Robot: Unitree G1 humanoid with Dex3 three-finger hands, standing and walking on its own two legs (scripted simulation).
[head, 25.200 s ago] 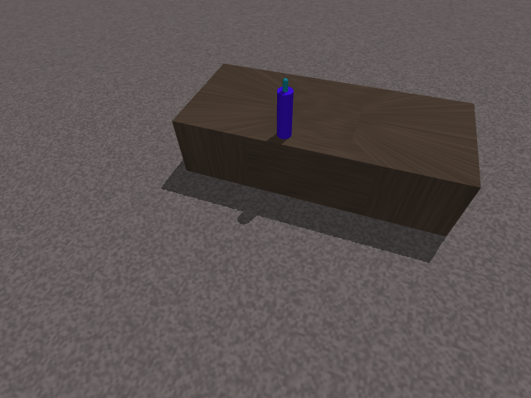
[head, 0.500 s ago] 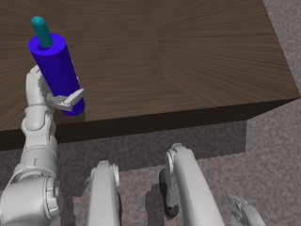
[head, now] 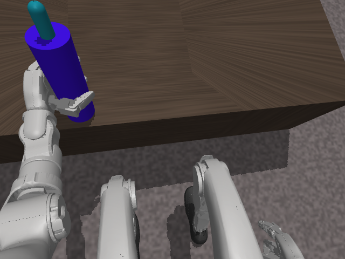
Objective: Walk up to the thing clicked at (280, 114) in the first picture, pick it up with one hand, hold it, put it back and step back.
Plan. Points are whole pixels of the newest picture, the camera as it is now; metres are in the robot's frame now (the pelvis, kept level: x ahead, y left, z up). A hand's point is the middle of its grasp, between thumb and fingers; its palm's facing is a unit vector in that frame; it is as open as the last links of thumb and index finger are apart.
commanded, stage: loosen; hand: left
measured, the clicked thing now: (64, 72) +0.51 +0.17 +0.01
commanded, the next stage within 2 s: open in 0.04 s
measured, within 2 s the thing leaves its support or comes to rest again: rests again in 1.20 s
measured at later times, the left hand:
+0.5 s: hand (68, 74) +0.51 +0.16 +0.00, palm faces +0.01 -1.00 -0.01, open 10.9 cm
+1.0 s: hand (37, 68) +0.51 +0.21 +0.03, palm faces +0.07 -1.00 -0.05, open 14.4 cm
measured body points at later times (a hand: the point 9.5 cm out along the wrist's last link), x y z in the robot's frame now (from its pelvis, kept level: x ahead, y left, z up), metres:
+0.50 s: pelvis +0.00 +0.01 +0.00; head +0.21 +0.04 +0.40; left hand +0.51 +0.22 +0.00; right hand +0.08 -0.26 -0.12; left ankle +0.06 +0.12 -0.42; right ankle +0.11 -0.13 -0.42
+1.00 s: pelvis +0.00 +0.00 +0.01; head +0.20 +0.03 +0.41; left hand +0.50 +0.26 +0.03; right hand +0.08 -0.27 -0.11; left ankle +0.06 +0.12 -0.42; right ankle +0.11 -0.13 -0.42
